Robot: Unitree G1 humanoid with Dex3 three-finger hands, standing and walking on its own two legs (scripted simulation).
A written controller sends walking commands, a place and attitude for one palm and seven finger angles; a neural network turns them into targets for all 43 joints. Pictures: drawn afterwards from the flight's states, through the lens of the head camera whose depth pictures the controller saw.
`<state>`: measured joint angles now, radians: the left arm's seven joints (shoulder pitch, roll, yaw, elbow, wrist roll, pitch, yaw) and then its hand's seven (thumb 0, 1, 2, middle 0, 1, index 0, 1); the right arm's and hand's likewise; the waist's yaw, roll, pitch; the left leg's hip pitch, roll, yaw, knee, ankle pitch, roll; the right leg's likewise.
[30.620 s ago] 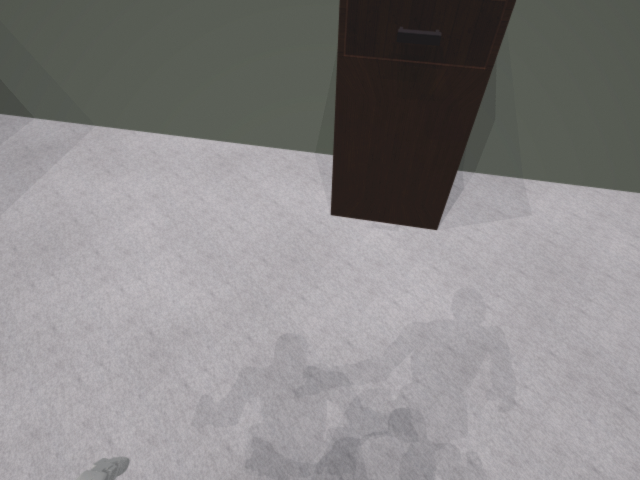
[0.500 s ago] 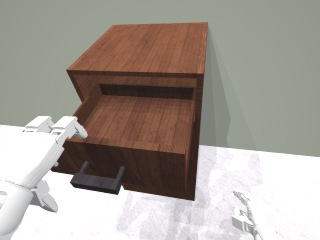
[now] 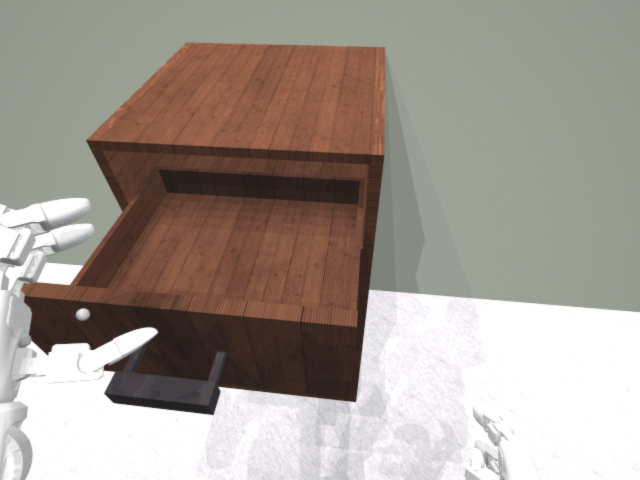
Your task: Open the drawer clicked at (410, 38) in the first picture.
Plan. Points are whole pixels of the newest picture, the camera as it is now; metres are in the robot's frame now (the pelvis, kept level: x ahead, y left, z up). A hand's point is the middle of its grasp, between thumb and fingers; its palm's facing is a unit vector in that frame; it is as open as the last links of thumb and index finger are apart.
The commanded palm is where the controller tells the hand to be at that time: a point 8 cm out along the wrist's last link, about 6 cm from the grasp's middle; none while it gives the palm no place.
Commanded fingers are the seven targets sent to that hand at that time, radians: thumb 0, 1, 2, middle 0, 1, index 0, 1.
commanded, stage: draw the hand back to the body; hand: left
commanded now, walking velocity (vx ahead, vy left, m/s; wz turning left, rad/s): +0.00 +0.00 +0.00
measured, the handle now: (171, 373) +0.22 +0.21 +0.04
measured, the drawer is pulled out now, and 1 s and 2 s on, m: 0.29 0.29 0.29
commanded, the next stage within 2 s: step back with the hand held close in 0.56 s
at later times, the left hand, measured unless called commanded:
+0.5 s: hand (66, 324) +0.18 +0.23 +0.21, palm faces +0.44 -0.81 -0.39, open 7.8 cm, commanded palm +0.13 +0.27 +0.23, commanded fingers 0.00 0.90 0.90 -0.20 -0.30 -0.20 -0.30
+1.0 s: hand (74, 341) +0.17 +0.22 +0.20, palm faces +0.29 -0.79 -0.54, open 7.4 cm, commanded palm +0.11 +0.28 +0.23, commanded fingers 0.00 0.90 0.90 -0.20 -0.30 -0.20 -0.30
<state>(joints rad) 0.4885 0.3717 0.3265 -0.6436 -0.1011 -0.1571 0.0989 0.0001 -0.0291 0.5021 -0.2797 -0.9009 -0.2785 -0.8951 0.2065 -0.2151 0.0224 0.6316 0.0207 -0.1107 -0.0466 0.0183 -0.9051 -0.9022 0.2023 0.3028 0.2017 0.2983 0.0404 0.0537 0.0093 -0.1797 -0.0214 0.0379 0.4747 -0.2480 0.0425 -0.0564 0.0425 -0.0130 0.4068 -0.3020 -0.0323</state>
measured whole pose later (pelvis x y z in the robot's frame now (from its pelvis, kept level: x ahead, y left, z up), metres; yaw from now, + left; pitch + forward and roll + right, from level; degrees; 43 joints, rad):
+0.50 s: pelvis +0.00 -0.01 +0.00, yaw +1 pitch -3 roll +0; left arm 0.50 0.37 0.36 -0.61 -0.11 -0.13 0.10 0.01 0.79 0.86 -0.22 -0.37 -0.22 -0.37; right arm 0.17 -0.22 0.01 0.61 0.03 -0.07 -0.05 0.02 -0.91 -0.90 0.20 0.30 0.20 0.30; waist 0.07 0.07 -0.01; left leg -0.18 -0.02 0.02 0.47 -0.25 0.03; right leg -0.05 0.05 -0.03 0.39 -0.30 -0.04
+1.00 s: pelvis -0.03 +0.00 +0.00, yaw -1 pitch +1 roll -1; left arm 0.60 0.46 0.44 -0.65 -0.08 -0.20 0.08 0.02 0.89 0.90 -0.21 -0.31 -0.21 -0.30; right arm 0.19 -0.24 -0.03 0.55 0.04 0.00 -0.05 0.02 -0.91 -0.90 0.20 0.30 0.20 0.30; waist -0.01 0.05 0.01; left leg -0.32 -0.01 0.05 0.51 -0.21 0.04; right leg -0.21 0.05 -0.01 0.46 -0.27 -0.03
